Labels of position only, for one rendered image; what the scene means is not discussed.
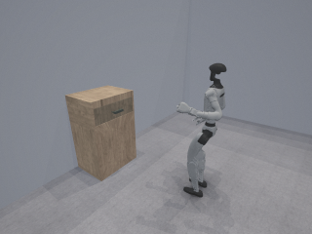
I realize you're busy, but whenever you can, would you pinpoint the right robot hand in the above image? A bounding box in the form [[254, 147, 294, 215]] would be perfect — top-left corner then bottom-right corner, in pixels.
[[192, 117, 206, 126]]

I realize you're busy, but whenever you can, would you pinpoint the robot left forearm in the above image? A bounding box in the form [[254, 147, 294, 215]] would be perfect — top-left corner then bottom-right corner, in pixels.
[[188, 107, 221, 121]]

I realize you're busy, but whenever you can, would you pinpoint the cabinet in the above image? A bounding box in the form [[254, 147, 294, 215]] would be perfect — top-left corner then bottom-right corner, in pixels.
[[65, 85, 137, 181]]

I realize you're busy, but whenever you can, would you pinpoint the robot torso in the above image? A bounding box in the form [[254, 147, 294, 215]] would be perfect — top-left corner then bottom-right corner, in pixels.
[[202, 85, 225, 138]]

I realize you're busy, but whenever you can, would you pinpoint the robot right upper arm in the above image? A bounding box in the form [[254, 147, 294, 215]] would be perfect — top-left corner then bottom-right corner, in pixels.
[[221, 85, 226, 110]]

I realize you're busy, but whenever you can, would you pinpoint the handle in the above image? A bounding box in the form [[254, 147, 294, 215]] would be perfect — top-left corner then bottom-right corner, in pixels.
[[111, 108, 124, 114]]

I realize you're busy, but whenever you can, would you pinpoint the left robot hand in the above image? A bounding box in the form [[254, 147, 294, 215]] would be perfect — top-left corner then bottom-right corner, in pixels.
[[176, 101, 190, 114]]

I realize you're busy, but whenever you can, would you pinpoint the left robot thigh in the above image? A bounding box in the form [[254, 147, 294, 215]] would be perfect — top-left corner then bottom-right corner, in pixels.
[[187, 131, 210, 168]]

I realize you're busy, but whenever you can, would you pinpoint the drawer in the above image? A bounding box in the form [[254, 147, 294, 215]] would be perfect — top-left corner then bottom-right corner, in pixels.
[[94, 97, 133, 126]]

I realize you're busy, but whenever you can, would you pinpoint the robot left upper arm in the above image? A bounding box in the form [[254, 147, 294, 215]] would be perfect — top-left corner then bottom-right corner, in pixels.
[[205, 88, 222, 121]]

